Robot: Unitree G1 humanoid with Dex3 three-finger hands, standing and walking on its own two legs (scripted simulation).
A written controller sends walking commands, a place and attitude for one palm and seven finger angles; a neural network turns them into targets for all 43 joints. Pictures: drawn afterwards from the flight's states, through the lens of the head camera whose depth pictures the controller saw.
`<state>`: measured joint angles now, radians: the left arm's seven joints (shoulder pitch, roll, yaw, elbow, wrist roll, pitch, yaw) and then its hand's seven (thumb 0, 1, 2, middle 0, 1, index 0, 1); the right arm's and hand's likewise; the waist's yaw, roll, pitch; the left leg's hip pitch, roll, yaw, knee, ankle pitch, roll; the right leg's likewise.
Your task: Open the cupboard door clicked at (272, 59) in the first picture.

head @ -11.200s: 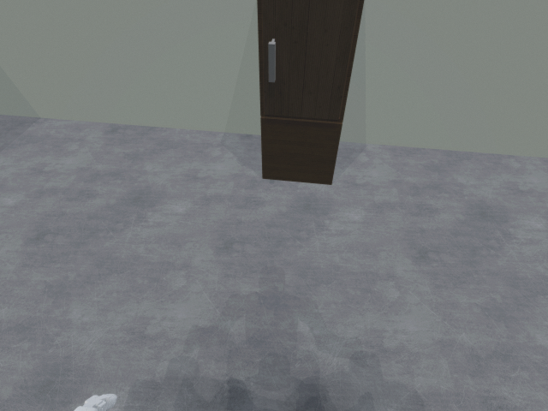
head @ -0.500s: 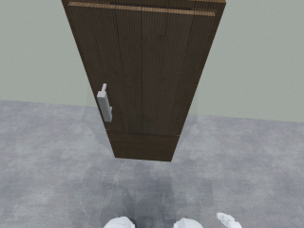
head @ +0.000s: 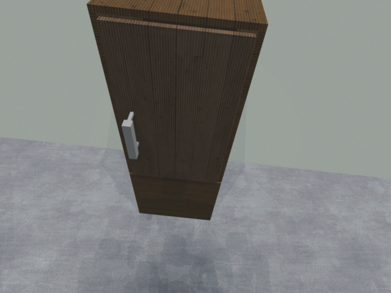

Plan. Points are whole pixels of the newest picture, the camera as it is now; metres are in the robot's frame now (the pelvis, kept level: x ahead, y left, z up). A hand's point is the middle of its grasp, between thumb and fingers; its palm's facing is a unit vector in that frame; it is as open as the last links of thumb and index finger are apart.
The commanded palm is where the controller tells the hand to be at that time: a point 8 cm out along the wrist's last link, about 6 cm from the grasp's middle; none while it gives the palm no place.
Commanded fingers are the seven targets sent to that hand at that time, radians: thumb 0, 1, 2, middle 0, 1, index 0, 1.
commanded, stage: come to a stop and stand still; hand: left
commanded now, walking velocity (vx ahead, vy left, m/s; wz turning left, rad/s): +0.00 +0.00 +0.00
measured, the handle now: (132, 135) +0.55 +0.23 -0.08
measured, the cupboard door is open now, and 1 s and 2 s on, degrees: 0 0 0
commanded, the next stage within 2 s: look again from close up in 0.22 s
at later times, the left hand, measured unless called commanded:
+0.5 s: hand out of the picture -0.04 +0.17 -0.17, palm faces +0.03 -0.98 -0.18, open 7.4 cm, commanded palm none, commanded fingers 0.00 0.90 0.90 -0.20 -0.30 -0.20 -0.30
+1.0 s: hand out of the picture +0.03 +0.16 -0.15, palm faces +0.13 -0.97 -0.23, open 7.3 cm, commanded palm +0.10 +0.20 -0.07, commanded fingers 0.00 0.81 0.86 -0.21 -0.36 -0.21 -0.36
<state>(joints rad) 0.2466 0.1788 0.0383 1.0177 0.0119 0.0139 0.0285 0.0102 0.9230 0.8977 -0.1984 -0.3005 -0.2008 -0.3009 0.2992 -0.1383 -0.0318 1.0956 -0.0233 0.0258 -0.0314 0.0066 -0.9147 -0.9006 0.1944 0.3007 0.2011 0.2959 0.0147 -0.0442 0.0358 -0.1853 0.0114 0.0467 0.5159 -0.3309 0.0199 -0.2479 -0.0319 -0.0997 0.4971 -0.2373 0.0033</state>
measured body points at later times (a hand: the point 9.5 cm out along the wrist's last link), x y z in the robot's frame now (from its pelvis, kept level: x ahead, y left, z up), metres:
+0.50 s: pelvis -0.01 +0.01 +0.00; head +0.00 -0.01 +0.45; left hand -0.04 +0.22 -0.15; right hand -0.01 -0.20 -0.17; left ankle -0.03 +0.10 -0.74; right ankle +0.01 -0.12 -0.74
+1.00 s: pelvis +0.00 -0.03 +0.00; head +0.02 -0.04 +0.45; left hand +0.03 +0.21 -0.13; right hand +0.00 -0.24 -0.16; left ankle -0.03 +0.10 -0.74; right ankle +0.01 -0.12 -0.74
